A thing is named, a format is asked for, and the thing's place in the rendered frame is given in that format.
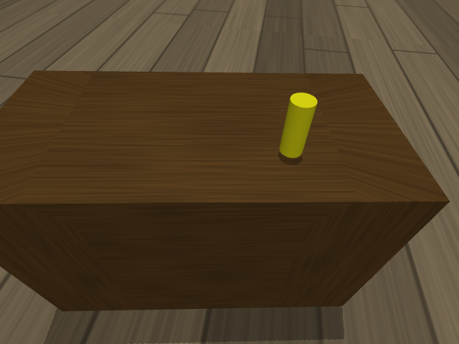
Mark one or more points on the can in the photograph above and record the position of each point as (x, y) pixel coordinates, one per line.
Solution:
(297, 124)

